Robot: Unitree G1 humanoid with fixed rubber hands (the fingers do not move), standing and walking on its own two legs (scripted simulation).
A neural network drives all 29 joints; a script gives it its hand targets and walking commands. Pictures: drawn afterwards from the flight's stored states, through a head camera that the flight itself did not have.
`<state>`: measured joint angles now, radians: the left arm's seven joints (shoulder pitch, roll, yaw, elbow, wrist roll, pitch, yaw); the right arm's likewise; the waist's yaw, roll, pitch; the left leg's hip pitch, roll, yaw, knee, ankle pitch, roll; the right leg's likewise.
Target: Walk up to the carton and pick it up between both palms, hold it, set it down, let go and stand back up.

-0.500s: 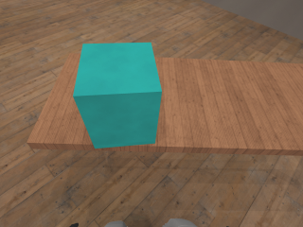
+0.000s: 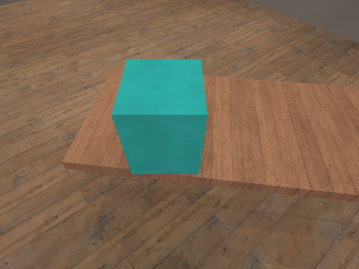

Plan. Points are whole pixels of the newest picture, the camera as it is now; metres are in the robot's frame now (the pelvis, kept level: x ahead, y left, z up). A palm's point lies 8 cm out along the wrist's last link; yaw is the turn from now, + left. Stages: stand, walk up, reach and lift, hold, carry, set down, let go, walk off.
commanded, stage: walk up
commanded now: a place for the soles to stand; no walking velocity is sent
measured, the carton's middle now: (164, 119) +0.49 +0.04 +0.02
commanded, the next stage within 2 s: none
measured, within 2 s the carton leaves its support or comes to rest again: neither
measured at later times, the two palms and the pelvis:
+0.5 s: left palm out of the picture +0.05 +0.27 -0.14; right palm out of the picture +0.10 -0.21 -0.13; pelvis +0.02 +0.02 +0.00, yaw +4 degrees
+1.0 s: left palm out of the picture +0.00 +0.30 -0.14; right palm out of the picture +0.11 -0.20 -0.14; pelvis +0.02 +0.05 -0.01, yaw +10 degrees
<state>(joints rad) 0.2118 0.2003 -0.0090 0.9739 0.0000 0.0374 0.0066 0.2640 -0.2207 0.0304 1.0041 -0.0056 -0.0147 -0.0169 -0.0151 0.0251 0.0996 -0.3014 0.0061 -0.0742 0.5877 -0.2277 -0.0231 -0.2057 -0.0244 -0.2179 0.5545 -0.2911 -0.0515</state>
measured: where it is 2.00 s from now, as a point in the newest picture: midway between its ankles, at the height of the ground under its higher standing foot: outside the picture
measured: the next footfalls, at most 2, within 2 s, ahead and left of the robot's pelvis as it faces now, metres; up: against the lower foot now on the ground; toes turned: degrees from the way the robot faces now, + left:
left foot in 1.06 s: +0.09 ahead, +0.21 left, +0.00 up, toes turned -8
right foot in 1.32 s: +0.08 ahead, -0.02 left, +0.00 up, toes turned -7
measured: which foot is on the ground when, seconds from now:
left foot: down 0.00-0.82, up 0.84-1.00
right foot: down 0.00-1.00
